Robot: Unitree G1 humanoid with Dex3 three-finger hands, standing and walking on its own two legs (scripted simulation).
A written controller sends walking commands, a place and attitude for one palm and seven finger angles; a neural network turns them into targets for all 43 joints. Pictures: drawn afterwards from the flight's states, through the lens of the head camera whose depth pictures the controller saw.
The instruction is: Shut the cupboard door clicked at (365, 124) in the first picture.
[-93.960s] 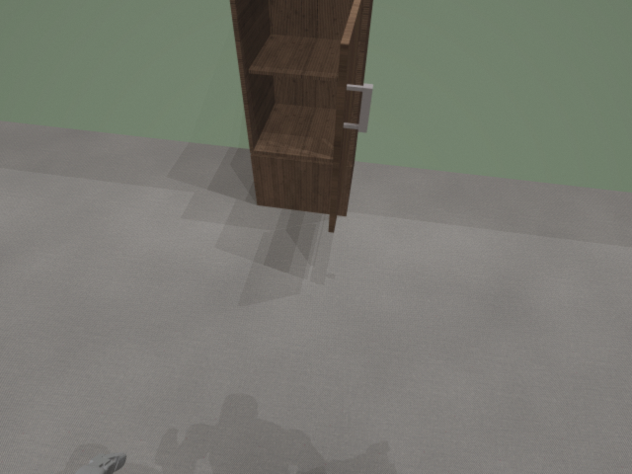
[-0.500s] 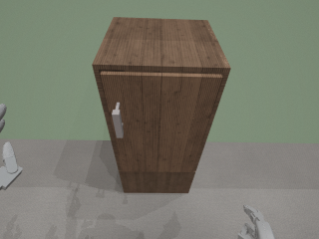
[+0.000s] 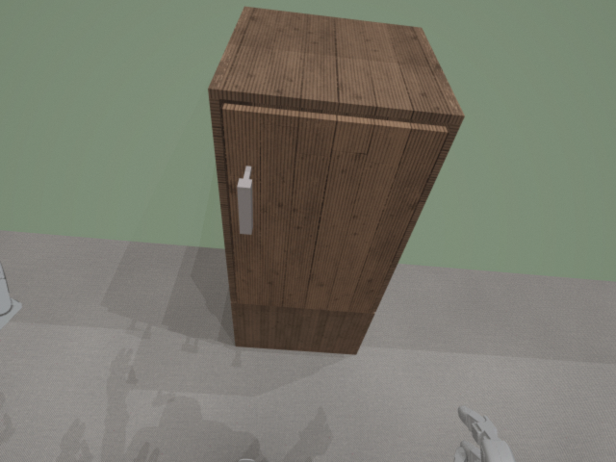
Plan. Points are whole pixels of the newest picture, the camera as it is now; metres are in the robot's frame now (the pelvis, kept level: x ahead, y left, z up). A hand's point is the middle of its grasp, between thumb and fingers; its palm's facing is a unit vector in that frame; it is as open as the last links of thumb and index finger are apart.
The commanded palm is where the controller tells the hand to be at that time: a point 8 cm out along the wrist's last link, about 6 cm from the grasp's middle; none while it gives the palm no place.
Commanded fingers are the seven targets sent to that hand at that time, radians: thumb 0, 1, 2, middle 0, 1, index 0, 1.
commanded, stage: step back with the hand held close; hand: left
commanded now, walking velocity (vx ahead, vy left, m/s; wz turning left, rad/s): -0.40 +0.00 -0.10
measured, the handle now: (247, 200) +0.56 +0.14 -0.02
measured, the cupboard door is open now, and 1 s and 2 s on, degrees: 0 0 0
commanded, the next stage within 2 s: stop stepping back and stand still in 0.16 s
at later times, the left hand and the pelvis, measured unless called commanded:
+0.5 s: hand out of the picture +0.14 +0.30 +0.17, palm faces +0.44 -0.82 -0.36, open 7.4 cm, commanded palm +0.07 +0.32 +0.19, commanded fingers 0.00 0.90 0.90 -0.20 -0.30 -0.20 -0.30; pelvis -0.09 +0.03 +0.01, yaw -3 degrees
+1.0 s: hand out of the picture +0.11 +0.30 +0.18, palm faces +0.37 -0.86 -0.36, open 7.4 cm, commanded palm +0.04 +0.34 +0.19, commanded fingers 0.00 0.90 0.90 -0.20 -0.30 -0.20 -0.30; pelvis -0.13 +0.06 +0.01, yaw -6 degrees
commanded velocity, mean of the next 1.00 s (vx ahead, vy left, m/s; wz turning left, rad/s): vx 0.00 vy -0.06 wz -0.01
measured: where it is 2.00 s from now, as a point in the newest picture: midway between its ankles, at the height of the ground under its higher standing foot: outside the picture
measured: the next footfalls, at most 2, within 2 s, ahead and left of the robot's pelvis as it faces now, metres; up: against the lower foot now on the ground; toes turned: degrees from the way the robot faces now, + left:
right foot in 0.04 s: -0.08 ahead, -0.13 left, +0.00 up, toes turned +1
left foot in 0.38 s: +0.08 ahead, +0.09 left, +0.01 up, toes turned -3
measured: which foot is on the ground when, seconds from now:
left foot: down 0.00-0.26, up 0.28-0.36, down 0.38-0.70, up 0.72-0.82, down 0.84-1.00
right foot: up 0.00-0.02, down 0.04-0.42, up 0.44-0.64, down 0.66-0.86, up 0.88-1.00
